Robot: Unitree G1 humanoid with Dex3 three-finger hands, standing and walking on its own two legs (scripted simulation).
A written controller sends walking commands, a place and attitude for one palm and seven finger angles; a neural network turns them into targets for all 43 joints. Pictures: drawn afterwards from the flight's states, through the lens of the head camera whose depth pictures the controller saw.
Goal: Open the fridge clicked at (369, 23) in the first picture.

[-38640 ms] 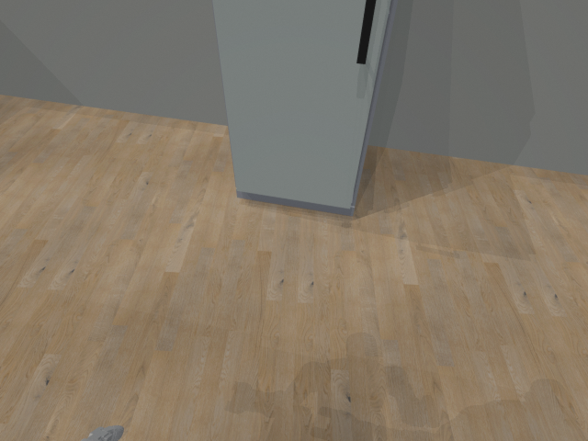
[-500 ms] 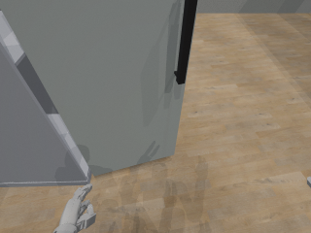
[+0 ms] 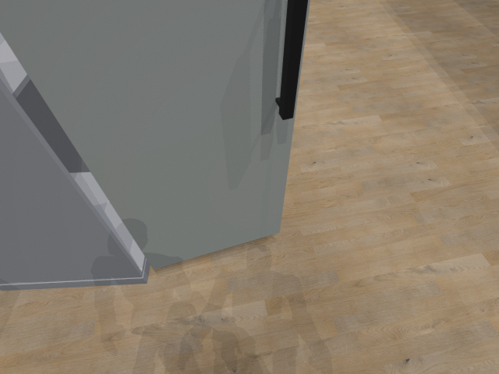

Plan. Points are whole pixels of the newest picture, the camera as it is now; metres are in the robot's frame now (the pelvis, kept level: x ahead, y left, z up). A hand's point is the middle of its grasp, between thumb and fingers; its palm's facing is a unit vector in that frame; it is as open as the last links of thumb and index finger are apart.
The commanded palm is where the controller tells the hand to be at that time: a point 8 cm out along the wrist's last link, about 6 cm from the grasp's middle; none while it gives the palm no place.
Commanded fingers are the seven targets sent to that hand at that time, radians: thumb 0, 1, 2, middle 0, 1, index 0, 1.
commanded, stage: let the arm hang, fingers relaxed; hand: right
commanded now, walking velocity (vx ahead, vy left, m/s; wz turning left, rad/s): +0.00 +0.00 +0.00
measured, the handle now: (288, 43) +0.69 -0.04 +0.17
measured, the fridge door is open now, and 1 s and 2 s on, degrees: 75 75 75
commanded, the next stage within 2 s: look to check the result in 0.58 s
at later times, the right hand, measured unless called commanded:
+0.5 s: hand out of the picture +0.07 -0.19 -0.17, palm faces -0.04 +0.98 -0.21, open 7.4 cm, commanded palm none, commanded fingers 0.00 -0.90 -0.90 0.20 0.30 0.20 0.30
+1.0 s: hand out of the picture +0.05 -0.21 -0.16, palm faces -0.03 +0.96 -0.28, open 7.4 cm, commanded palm none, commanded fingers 0.00 -0.90 -0.90 0.20 0.30 0.20 0.30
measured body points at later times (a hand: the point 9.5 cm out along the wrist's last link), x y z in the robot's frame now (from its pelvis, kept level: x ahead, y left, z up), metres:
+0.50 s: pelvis +0.01 +0.00 +0.00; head +0.01 +0.00 +0.45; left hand +0.03 +0.24 -0.15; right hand +0.07 -0.24 -0.15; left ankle +0.00 +0.11 -0.74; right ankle +0.02 -0.10 -0.74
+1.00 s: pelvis +0.01 +0.01 +0.01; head +0.03 +0.02 +0.45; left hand +0.04 +0.27 -0.15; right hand +0.06 -0.26 -0.14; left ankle +0.00 +0.11 -0.74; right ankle +0.02 -0.10 -0.74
